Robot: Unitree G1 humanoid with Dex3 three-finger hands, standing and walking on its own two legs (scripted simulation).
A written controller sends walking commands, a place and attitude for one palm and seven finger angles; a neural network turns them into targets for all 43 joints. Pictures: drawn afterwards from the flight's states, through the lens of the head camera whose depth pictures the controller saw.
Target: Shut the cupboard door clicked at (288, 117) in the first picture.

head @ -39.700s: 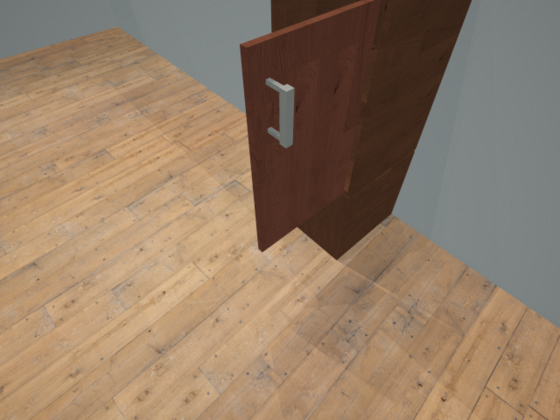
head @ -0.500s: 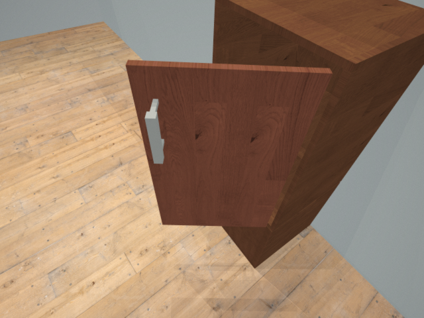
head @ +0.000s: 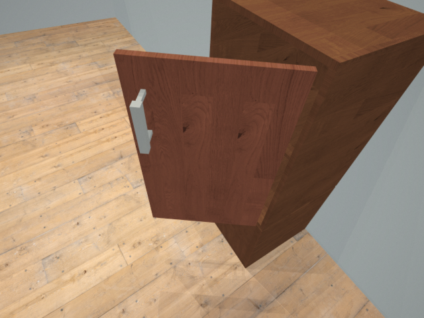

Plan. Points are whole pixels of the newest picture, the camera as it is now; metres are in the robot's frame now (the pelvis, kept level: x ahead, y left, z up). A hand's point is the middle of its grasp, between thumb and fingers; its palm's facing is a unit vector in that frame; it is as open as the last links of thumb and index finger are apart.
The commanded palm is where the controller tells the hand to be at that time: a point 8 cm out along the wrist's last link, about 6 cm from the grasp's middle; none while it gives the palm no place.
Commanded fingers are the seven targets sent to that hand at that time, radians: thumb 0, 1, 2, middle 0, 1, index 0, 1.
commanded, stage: come to a stop and stand still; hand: left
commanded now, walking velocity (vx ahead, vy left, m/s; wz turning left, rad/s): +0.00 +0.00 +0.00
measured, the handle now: (143, 122) +0.45 +0.19 +0.12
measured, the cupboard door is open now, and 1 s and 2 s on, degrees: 54 54 54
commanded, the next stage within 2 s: look again from close up in 0.76 s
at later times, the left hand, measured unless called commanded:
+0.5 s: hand out of the picture +0.02 +0.21 -0.16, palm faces +0.01 -0.97 -0.24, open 7.4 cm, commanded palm none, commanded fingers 0.00 0.90 0.90 -0.20 -0.30 -0.20 -0.30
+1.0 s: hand out of the picture +0.00 +0.21 -0.17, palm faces +0.02 -0.98 -0.18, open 7.3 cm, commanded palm none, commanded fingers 0.00 0.90 0.90 -0.20 -0.30 -0.20 -0.30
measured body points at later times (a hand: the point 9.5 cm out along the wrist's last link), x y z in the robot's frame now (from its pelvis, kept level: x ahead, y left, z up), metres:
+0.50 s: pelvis +0.00 +0.03 +0.00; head +0.01 +0.01 +0.45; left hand +0.02 +0.27 -0.15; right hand -0.03 -0.17 -0.17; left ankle -0.02 +0.10 -0.74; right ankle -0.01 -0.06 -0.74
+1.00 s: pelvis +0.01 +0.04 +0.00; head +0.02 +0.05 +0.45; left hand +0.00 +0.26 -0.16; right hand +0.02 -0.18 -0.16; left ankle -0.02 +0.10 -0.74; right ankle -0.01 -0.06 -0.74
